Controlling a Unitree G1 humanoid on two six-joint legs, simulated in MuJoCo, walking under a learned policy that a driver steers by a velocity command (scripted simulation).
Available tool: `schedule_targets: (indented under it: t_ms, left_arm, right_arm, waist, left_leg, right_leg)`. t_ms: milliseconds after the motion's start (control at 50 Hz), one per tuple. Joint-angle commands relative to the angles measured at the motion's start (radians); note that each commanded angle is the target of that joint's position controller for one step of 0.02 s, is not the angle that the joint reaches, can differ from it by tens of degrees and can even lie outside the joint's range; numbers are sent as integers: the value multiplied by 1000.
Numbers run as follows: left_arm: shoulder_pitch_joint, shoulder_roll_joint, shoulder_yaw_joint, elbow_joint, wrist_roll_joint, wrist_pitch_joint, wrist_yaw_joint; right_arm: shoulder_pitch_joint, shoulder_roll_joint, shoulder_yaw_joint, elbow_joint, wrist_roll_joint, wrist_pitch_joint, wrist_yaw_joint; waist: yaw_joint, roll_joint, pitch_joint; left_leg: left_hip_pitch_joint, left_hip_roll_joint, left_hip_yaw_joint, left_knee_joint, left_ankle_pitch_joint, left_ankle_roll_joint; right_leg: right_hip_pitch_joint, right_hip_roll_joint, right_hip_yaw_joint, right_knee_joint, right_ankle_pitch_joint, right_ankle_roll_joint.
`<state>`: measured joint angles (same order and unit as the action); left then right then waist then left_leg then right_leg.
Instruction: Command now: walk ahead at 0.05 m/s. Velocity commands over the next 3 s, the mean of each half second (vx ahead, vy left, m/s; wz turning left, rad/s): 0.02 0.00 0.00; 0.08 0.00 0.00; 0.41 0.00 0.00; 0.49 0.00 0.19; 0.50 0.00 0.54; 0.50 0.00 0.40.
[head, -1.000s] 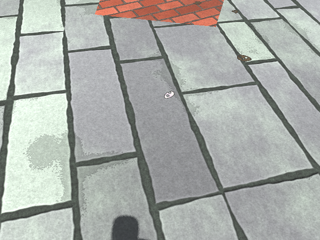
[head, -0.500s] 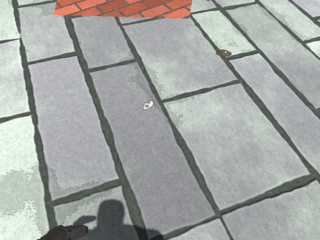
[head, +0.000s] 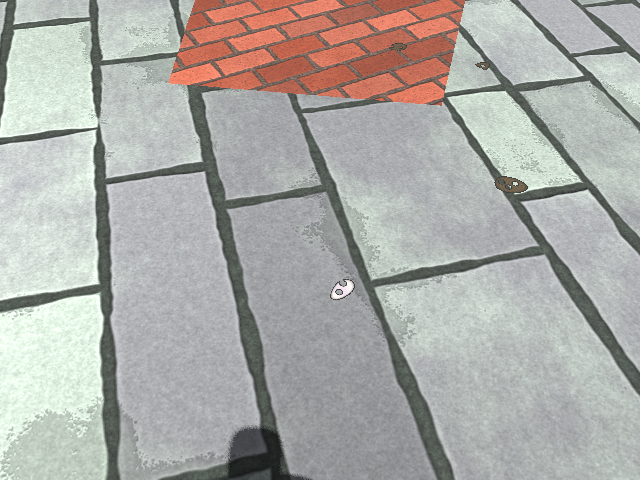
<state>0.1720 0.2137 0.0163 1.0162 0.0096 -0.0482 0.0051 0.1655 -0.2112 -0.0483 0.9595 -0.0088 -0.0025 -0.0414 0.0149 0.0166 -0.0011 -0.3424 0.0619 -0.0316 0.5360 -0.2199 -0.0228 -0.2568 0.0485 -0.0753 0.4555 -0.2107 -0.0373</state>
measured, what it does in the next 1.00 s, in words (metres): shifts its weight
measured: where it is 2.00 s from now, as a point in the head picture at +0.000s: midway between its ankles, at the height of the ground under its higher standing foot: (313, 446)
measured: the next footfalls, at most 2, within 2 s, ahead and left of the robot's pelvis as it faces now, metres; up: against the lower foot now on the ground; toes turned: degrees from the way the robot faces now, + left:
right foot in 1.52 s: +0.48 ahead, -0.10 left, +0.00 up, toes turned -3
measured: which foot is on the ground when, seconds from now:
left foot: down 0.00-1.00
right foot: down 0.00-1.00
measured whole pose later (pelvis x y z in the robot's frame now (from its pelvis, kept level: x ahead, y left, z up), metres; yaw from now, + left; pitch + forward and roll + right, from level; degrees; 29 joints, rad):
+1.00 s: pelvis +0.06 +0.03 +0.00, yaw +0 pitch +0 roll +0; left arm 0.36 0.21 0.04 1.12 -0.03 -0.05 0.03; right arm 0.25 -0.20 -0.05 1.08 0.03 -0.06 -0.01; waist 0.02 -0.02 -0.01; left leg -0.29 0.00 0.05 0.70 -0.44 0.08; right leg -0.18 -0.03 -0.02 0.56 -0.38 -0.02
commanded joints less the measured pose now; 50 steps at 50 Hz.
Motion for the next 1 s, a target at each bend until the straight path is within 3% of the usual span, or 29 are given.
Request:
schedule_targets:
  t_ms: [20,80,160,340,780,800,820,860,900,940,960,1000]
  left_arm:
    - [60,92,16,-19,-2,12,19]
    - [66,94,17,-6,-1,26,26]
    - [52,95,19,6,-8,18,22]
    - [73,91,19,42,-12,34,28]
    - [100,71,14,84,-9,35,36]
    - [126,63,13,98,-9,36,36]
    - [135,77,19,102,-18,38,37]
    - [137,102,29,86,-29,32,41]
    - [190,124,38,86,-40,6,36]
    - [229,173,57,95,-41,-12,29]
    - [216,166,57,84,-37,-18,26]
    - [148,161,55,55,-43,-23,18]
  right_arm:
    - [23,-109,-26,-10,4,-12,5]
    - [12,-102,-23,-1,3,-31,11]
    - [37,-104,-24,19,12,-37,9]
    - [34,-97,-21,42,13,-22,10]
    - [28,-78,-11,88,11,-3,4]
    - [49,-69,-8,102,11,-2,3]
    - [58,-80,-13,107,19,0,2]
    - [47,-90,-17,93,26,-9,0]
    - [17,-62,-12,71,32,-41,8]
    - [-14,-25,-6,48,37,-70,25]
    - [-22,-32,-7,42,38,-78,32]
    - [42,-20,-6,57,46,-88,39]
  waist:
    - [17,125,40]
    - [17,81,15]
    - [-3,28,-36]
    - [-3,-13,-24]
    - [-7,-13,39]
    - [-5,-15,16]
    - [-5,-25,36]
    - [1,-45,120]
    - [24,-91,162]
    - [29,-193,156]
    - [21,-180,163]
    - [-32,-178,162]
  left_leg:
    - [15,48,-75,-177,-111,78]
    - [57,20,-43,-142,34,53]
    - [140,10,-26,-81,222,67]
    - [149,-6,-9,-56,285,76]
    - [133,-30,11,-96,124,60]
    - [140,-43,24,-97,10,63]
    - [113,-66,42,-79,-187,73]
    - [2,-68,36,-57,-454,96]
    - [-94,-60,39,19,-402,100]
    - [-158,-69,97,196,-220,95]
    - [-154,-47,77,237,-212,109]
    - [-47,-41,87,131,-252,138]
  right_leg:
    - [-14,-50,36,-62,-91,3]
    - [10,-71,53,-49,-27,-3]
    - [25,-81,56,-26,72,2]
    - [53,-88,55,4,135,15]
    - [28,-91,58,-39,23,21]
    - [36,-82,49,-45,-88,16]
    - [17,-73,49,-42,-255,-2]
    - [-49,-108,112,-75,-530,-52]
    - [-19,-198,252,-137,-601,-109]
    - [43,-357,477,-250,-630,-192]
    - [17,-390,519,-273,-599,-208]
    - [-46,-359,440,-243,-530,-174]
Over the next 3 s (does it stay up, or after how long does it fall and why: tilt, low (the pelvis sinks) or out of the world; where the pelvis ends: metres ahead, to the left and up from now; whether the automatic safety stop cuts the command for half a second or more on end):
stays up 1.09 0.20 0.00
